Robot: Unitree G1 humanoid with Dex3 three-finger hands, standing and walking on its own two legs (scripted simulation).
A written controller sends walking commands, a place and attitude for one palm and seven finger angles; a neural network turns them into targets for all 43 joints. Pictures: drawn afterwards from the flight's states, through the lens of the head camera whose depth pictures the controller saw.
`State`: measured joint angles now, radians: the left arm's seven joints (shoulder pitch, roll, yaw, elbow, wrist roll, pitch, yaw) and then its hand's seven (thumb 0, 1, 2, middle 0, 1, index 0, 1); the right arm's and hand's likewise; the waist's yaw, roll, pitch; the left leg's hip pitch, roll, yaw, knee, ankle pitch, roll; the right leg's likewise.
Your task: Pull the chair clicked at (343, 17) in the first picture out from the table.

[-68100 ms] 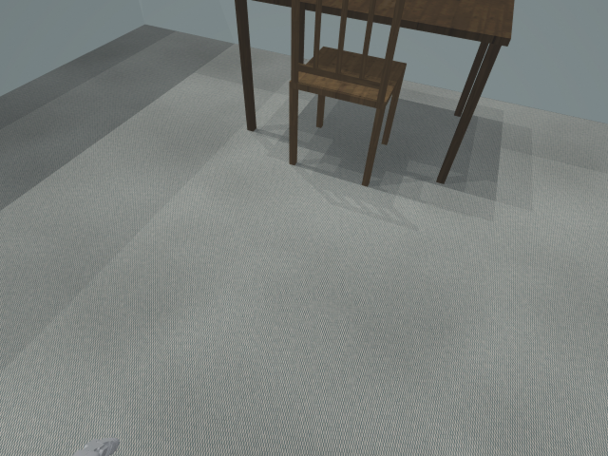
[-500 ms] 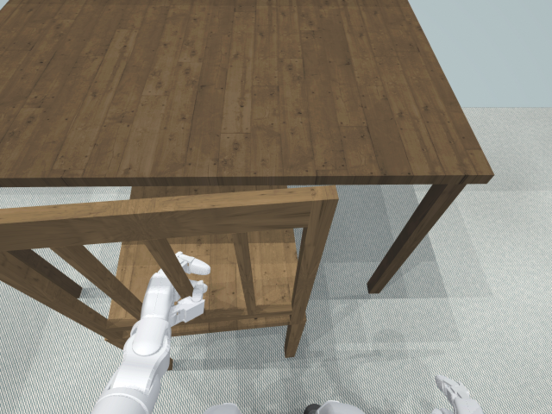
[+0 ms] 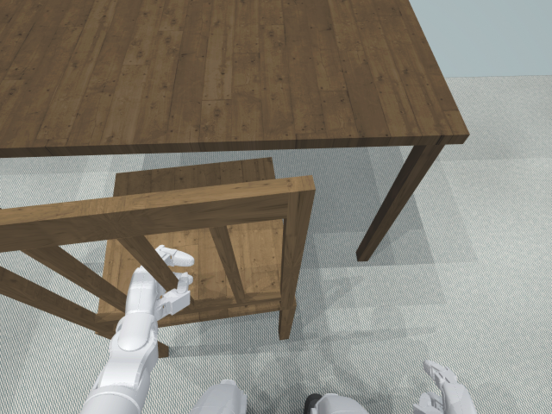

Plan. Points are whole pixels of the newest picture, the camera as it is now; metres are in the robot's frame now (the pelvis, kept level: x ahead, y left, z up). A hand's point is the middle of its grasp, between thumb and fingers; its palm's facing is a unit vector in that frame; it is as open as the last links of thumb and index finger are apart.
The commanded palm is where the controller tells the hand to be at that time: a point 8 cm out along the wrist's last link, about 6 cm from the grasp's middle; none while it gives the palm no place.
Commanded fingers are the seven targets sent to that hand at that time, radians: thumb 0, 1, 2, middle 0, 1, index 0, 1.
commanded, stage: step backward, pulling the chair out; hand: left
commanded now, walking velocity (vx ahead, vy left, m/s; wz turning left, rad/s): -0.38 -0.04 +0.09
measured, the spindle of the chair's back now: (166, 278) +0.31 +0.17 -0.05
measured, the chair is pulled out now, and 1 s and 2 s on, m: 0.10 0.30 0.44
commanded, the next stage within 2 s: stop walking, hand still on the chair in 1.36 s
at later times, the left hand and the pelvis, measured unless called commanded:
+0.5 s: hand (180, 362) +0.19 +0.14 -0.07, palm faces +0.06 -0.98 -0.17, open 5.0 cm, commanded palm +0.17 +0.19 -0.08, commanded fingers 0.00 0.90 0.90 -0.50 -1.45 -0.50 -1.45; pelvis -0.10 +0.00 +0.00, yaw +3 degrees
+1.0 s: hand out of the picture +0.09 +0.13 -0.07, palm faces +0.05 -0.98 -0.17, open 5.0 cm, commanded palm +0.06 +0.18 -0.08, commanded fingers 0.00 0.90 0.90 -0.50 -1.45 -0.50 -1.45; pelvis -0.21 -0.01 +0.00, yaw +3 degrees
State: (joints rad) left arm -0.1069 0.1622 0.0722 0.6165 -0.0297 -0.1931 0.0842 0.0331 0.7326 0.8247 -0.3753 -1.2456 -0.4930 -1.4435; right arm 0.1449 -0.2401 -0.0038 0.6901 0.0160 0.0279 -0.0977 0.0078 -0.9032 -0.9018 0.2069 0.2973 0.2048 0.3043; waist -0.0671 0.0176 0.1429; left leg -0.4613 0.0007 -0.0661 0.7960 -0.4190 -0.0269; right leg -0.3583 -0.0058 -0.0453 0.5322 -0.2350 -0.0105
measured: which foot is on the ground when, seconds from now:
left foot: up 0.00-0.04, down 0.06-0.34, up 0.36-0.52, down 0.54-0.82, up 0.84-1.00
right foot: down 0.00-0.58, up 0.60-0.74, down 0.76-1.00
